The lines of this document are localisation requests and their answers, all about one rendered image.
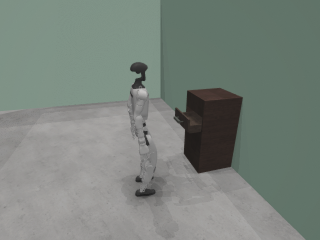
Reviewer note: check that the robot left hand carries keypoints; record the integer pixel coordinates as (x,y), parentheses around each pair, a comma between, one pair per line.
(132,128)

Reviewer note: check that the robot left upper arm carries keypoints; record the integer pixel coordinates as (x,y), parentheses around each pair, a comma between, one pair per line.
(129,103)

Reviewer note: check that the humanoid robot torso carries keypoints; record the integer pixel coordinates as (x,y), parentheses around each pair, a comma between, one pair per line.
(144,113)

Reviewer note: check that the robot right hand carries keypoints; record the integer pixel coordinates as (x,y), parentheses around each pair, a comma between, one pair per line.
(143,149)

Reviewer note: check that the robot right thigh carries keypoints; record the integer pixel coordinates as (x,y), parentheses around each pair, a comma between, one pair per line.
(152,151)

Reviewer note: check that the robot right upper arm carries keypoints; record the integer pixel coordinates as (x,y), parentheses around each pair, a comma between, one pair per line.
(141,98)

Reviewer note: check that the handle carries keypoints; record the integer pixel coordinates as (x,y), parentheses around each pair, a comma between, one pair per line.
(177,120)

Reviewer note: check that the left robot forearm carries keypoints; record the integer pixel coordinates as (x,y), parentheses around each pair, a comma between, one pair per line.
(131,116)

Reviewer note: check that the drawer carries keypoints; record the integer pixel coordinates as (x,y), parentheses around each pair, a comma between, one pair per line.
(192,122)

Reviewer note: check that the right robot forearm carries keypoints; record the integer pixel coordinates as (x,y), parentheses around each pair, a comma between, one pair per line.
(139,130)

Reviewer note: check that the cabinet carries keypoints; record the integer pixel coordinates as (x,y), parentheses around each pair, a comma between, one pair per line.
(213,147)

